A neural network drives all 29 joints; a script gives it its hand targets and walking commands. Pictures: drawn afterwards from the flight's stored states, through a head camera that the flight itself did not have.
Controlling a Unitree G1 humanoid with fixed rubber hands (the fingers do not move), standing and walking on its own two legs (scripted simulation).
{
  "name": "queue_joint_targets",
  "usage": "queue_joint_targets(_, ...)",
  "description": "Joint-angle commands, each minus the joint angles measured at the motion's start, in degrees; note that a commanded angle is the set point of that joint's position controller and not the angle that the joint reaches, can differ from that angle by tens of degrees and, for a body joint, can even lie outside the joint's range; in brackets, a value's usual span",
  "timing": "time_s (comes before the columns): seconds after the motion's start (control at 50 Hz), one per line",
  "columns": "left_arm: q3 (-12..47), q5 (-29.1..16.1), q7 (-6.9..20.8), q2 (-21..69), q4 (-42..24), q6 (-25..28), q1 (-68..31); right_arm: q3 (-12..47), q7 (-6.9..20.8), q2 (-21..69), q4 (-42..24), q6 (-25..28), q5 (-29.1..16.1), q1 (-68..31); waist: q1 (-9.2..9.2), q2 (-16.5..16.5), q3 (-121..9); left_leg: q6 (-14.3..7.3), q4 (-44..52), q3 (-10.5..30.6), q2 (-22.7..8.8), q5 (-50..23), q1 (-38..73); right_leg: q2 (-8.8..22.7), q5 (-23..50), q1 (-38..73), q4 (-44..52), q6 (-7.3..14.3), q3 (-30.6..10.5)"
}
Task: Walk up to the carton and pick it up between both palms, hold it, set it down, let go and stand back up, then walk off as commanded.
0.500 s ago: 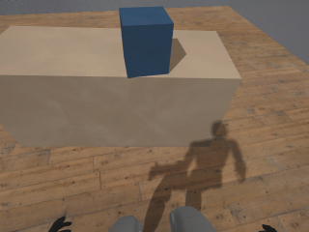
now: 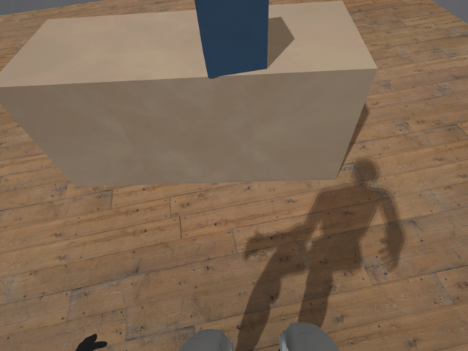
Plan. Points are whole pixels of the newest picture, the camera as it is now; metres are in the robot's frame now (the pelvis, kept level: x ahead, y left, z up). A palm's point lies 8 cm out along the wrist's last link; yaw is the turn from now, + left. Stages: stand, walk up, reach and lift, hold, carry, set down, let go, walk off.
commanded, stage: walk off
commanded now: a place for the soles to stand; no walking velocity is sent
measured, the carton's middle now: (230, 24) +1.05 +0.02 +0.02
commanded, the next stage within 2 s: stand in 0.94 s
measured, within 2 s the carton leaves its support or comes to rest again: neither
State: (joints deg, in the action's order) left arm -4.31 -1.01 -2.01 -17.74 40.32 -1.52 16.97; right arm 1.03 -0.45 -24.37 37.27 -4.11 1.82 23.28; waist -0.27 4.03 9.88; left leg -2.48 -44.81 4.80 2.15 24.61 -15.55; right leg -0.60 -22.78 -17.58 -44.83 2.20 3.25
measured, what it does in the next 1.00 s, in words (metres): stands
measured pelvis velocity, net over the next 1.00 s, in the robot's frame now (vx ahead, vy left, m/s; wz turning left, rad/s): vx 0.01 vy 0.03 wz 0.00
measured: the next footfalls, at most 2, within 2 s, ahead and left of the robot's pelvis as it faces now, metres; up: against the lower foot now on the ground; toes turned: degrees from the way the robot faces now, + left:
none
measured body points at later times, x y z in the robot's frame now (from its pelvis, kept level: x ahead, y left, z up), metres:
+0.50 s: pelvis +0.01 +0.02 +0.00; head +0.03 +0.02 +0.45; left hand +0.10 +0.32 -0.10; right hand +0.08 -0.28 -0.10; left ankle +0.03 +0.14 -0.71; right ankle +0.02 -0.11 -0.70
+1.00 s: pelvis +0.01 +0.03 +0.01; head +0.04 +0.03 +0.45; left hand +0.11 +0.32 -0.10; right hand +0.12 -0.27 -0.09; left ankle +0.03 +0.14 -0.71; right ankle +0.02 -0.11 -0.71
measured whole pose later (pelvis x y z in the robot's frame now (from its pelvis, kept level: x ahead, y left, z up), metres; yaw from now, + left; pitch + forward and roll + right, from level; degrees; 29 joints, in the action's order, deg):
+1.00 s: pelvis +0.01 +0.03 +0.01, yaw +0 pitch -5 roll -2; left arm -4.3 -1.0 -1.5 -18.0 40.3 0.0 16.1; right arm 0.9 -0.3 -23.0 37.3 -0.6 0.7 16.0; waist -0.5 1.4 9.0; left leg -0.9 -44.0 4.1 0.8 22.8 -15.7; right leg 1.5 -20.9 -13.9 -40.3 -1.1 3.0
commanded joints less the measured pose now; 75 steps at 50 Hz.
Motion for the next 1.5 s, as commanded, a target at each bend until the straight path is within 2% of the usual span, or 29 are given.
queue_joint_targets(0.0,-4.2,0.8,0.7,-12.8,-7.7,1.4,-0.6,-7.7,0.7,-10.7,-4.4,3.2,0.9,0.7,-1.76,4.2,-2.0,-14.2,33.6,40.7,-19.4,22.4,-4.4,-0.9,-12.6,-9.8,-8.6,-2.1,-8.7)
queue_joint_targets(0.02,-4.1,1.0,1.0,-13.1,-7.0,1.5,0.4,-7.7,0.5,-9.7,-6.1,3.7,1.1,-2.7,-0.05,0.7,-0.3,-13.3,31.4,35.3,-17.5,19.2,-7.4,0.5,-9.6,-6.5,-8.7,-1.8,-9.8)
queue_joint_targets(0.1,-3.8,2.3,1.2,-12.8,-3.9,2.1,4.5,-7.7,0.4,-8.8,-6.1,3.6,0.4,-6.7,1.77,5.4,-1.9,-7.6,24.8,19.6,-11.2,11.9,-15.4,-0.1,-0.3,8.2,3.1,-0.6,-5.1)
queue_joint_targets(0.14,-3.9,2.9,0.6,-13.7,-3.1,2.6,6.9,-6.9,0.6,-7.4,-5.8,3.4,-0.2,-5.7,3.39,3.8,-3.4,-4.2,16.0,14.6,-8.1,8.3,-19.5,1.9,0.3,17.6,14.7,0.4,-9.4)
queue_joint_targets(0.16,-4.4,3.2,0.2,-16.9,-3.5,3.2,7.9,-6.7,0.8,-6.0,-5.9,3.5,-1.0,-4.9,3.99,-1.8,-5.1,-1.1,5.6,10.6,-3.4,10.3,-25.3,11.1,-10.1,21.3,21.3,3.0,-24.6)
queue_joint_targets(0.18,-4.6,3.2,-0.1,-20.1,-4.0,3.5,7.2,-7.0,0.3,-5.3,-4.8,3.0,-1.5,-3.2,3.52,-6.3,-4.3,0.7,-7.5,2.5,1.6,6.8,-20.6,21.7,-21.2,11.7,30.4,6.6,-34.3)
queue_joint_targets(0.2,-4.5,3.3,-0.2,-20.3,-4.6,3.8,3.5,-7.5,0.1,-5.9,-4.8,2.3,-0.9,-2.2,1.99,-5.8,-0.6,0.7,-13.5,4.1,-0.4,7.1,-19.0,25.0,-24.8,4.2,32.3,9.5,-36.0)
queue_joint_targets(0.24,-4.0,3.3,-0.1,-19.6,-5.5,4.3,-0.4,-8.3,0.3,-7.2,-4.0,2.0,-0.4,-0.4,-0.34,-4.2,0.2,0.6,-16.6,4.4,-2.5,3.7,-15.9,23.4,-17.2,2.6,30.2,10.7,-31.3)
queue_joint_targets(0.28,-3.7,3.5,0.1,-18.9,-5.7,4.1,-1.2,-8.3,0.3,-7.5,-3.0,2.0,0.0,0.0,-0.89,-8.0,-3.3,0.1,-13.0,2.0,-2.9,3.5,-12.2,21.0,-5.6,4.9,26.6,9.6,-25.0)
queue_joint_targets(0.34,-3.0,3.1,0.7,-18.1,-6.1,3.2,-5.0,-8.3,0.5,-7.1,-0.9,2.8,-0.1,1.5,-2.32,-13.4,-5.5,-0.8,4.8,-2.5,-3.7,0.1,-3.0,16.7,-2.4,3.3,21.4,6.5,-16.3)
queue_joint_targets(0.36,-2.6,3.1,0.9,-17.4,-5.7,2.8,-5.9,-8.5,0.6,-7.0,0.1,3.2,0.0,2.4,-3.49,-12.3,-5.9,-1.3,14.4,-1.5,-3.2,-7.0,4.0,13.6,-1.5,-0.6,17.6,3.8,-11.4)
queue_joint_targets(0.38,-2.1,3.0,1.2,-15.4,-4.9,2.6,-5.2,-8.7,0.5,-8.5,0.6,3.5,0.5,2.3,-3.48,-6.3,-6.9,-2.1,18.6,5.7,-4.9,-9.5,9.1,9.2,3.2,-4.3,8.8,1.1,-6.4)
queue_joint_targets(0.4,-1.8,2.5,1.5,-12.6,-4.3,2.4,-3.2,-8.4,0.3,-10.2,0.6,3.9,0.6,2.3,-2.80,0.6,-9.1,-4.7,22.2,17.8,-12.3,-12.8,11.0,4.3,3.7,-6.9,-0.6,-1.7,-2.6)
queue_joint_targets(0.42,-2.6,1.2,1.3,-12.3,-5.1,1.9,-2.4,-8.1,0.2,-13.0,-0.6,4.4,-0.1,0.3,-1.37,3.4,-8.0,-9.5,24.2,29.9,-18.1,-15.1,6.5,0.3,-8.6,-7.3,-1.2,-2.7,-5.1)
queue_joint_targets(0.44,-3.2,0.8,1.0,-13.3,-4.8,1.9,-2.7,-7.9,0.2,-12.3,-1.7,5.0,-0.3,-1.1,-0.43,0.7,-6.0,-11.5,22.9,30.4,-18.3,-18.8,4.8,1.2,-11.6,-5.9,-3.0,-2.4,-7.2)
queue_joint_targets(0.5,-3.0,1.6,1.0,-13.0,-2.9,2.8,-0.3,-7.2,-0.2,-10.3,-2.5,5.1,-0.6,-3.8,0.79,1.4,-6.1,-9.4,16.4,20.7,-15.1,-30.9,4.5,2.0,-4.1,-2.2,4.0,-1.3,-6.5)
queue_joint_targets(0.56,-3.4,2.5,0.7,-15.9,-2.8,3.7,-0.1,-6.4,0.4,-7.7,-2.7,5.0,-1.9,-6.6,1.84,-1.6,-11.0,-2.9,10.0,11.0,-9.2,-26.1,-5.9,7.4,16.6,14.3,14.9,1.0,-12.0)
queue_joint_targets(0.6,-3.1,2.5,0.7,-18.1,-3.1,3.7,-2.2,-7.0,0.2,-7.4,-1.0,4.0,-2.3,-5.2,0.56,-5.7,-11.5,0.2,3.4,1.7,-2.7,-14.0,-3.0,15.3,8.6,10.6,19.5,7.1,-16.9)
queue_joint_targets(0.62,-2.9,2.6,0.8,-18.4,-3.0,3.4,-3.3,-7.2,0.1,-7.5,-0.7,3.7,-2.1,-4.6,0.08,-7.0,-9.3,0.3,3.5,0.8,-2.8,-12.4,-1.8,15.8,5.7,7.4,19.5,7.7,-16.0)
queue_joint_targets(0.66,-2.5,2.6,1.0,-17.7,-3.1,2.8,-5.1,-7.3,0.2,-8.2,-0.2,3.6,-1.5,-3.6,-0.80,-6.5,-8.0,-0.5,9.2,3.0,-4.5,-16.5,1.7,12.9,5.4,3.7,16.2,4.9,-11.7)
queue_joint_targets(0.7,-2.1,1.8,1.3,-15.5,-2.8,2.5,-5.0,-7.0,0.3,-10.2,-0.1,4.2,-1.1,-4.1,-0.34,-1.2,-10.2,-3.8,16.9,13.5,-10.6,-22.0,3.9,5.3,8.7,2.8,6.1,-0.4,-4.1)
queue_joint_targets(0.74,-2.3,1.3,1.1,-14.1,-2.9,2.3,-2.7,-7.1,0.4,-11.3,-1.0,4.6,-1.1,-6.1,1.13,0.3,-9.3,-7.6,19.1,20.6,-14.4,-20.9,2.1,2.4,3.7,2.6,4.5,-1.9,-4.8)
queue_joint_targets(0.78,-2.6,1.6,1.0,-14.2,-2.8,2.6,-2.5,-7.2,0.5,-10.6,-1.5,4.6,-1.2,-7.6,1.40,0.7,-8.1,-7.4,17.9,18.8,-13.7,-18.2,-1.0,3.4,5.1,4.6,7.3,-1.3,-6.0)
queue_joint_targets(0.84,-2.7,1.9,1.1,-15.8,-2.7,3.3,-2.3,-6.9,0.7,-8.9,-1.6,4.6,-1.8,-9.4,1.76,-1.3,-9.5,-3.3,14.1,12.5,-9.5,-14.5,-7.5,7.3,9.9,12.1,12.5,0.9,-10.6)
queue_joint_targets(0.88,-2.8,2.1,1.0,-17.4,-2.5,3.5,-2.9,-6.9,0.7,-8.3,-1.0,4.2,-2.1,-8.9,1.28,-4.2,-9.4,-0.7,9.8,6.6,-5.3,-12.9,-6.2,11.5,4.2,10.5,17.6,3.8,-14.4)
queue_joint_targets(0.92,-2.5,2.2,1.2,-17.8,-2.3,3.3,-5.4,-7.1,0.6,-8.2,-0.1,3.8,-2.2,-7.1,-0.11,-6.0,-8.6,0.0,8.9,3.6,-4.0,-13.9,-0.8,12.7,0.8,5.4,19.2,4.8,-13.2)
queue_joint_targets(0.96,-1.4,0.1,2.2,-14.3,-2.6,3.3,-9.5,-5.3,0.3,-9.7,-0.4,4.9,-2.4,-8.7,-0.90,-7.0,-9.4,-1.1,17.4,8.9,-9.2,-18.5,5.0,8.2,11.8,2.0,15.0,0.9,-8.4)
queue_joint_targets(1.0,-1.4,0.1,2.2,-14.4,-1.7,3.1,-7.8,-5.3,0.1,-12.1,-0.6,5.8,-2.3,-12.0,1.50,-3.8,-11.0,-2.1,17.0,11.7,-11.9,-23.5,1.2,6.5,13.1,8.1,13.4,-0.6,-6.2)
queue_joint_targets(1.48,-1.4,0.0,3.0,-13.5,1.6,3.5,-9.9,-4.0,0.7,-10.0,2.0,6.7,-2.1,-17.5,1.28,-2.5,-12.7,-0.4,24.7,8.0,-10.4,-9.0,1.2,7.7,7.4,10.8,21.4,-0.4,-6.5)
